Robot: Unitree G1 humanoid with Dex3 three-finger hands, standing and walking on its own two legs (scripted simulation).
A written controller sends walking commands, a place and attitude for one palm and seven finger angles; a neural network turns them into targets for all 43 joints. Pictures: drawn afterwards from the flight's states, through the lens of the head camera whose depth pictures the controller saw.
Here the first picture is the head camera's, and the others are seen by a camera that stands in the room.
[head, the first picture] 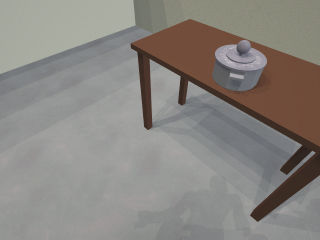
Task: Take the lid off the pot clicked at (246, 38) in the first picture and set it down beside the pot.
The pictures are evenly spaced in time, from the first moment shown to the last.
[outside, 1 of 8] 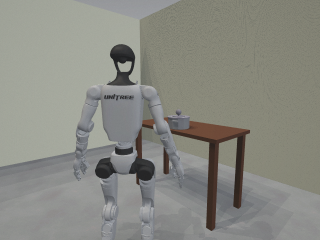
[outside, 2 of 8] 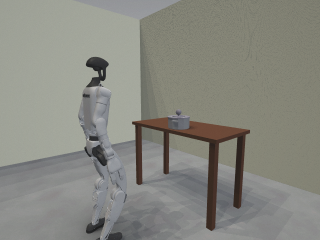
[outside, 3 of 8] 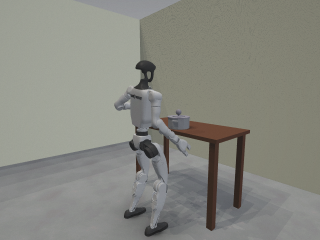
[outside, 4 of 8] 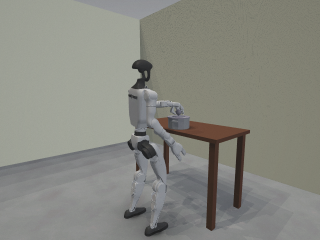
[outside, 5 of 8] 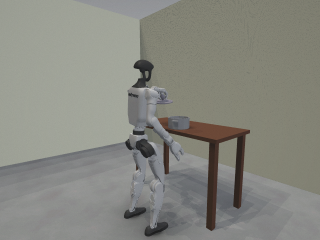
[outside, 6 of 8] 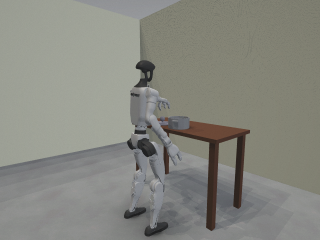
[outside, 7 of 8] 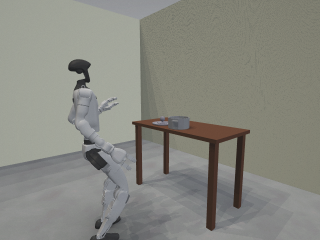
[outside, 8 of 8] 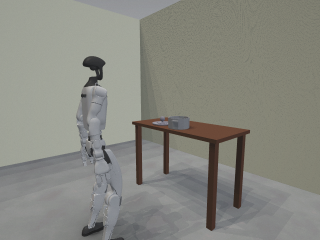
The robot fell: no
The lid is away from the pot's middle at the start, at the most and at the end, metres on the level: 0.00 0.25 0.24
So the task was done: yes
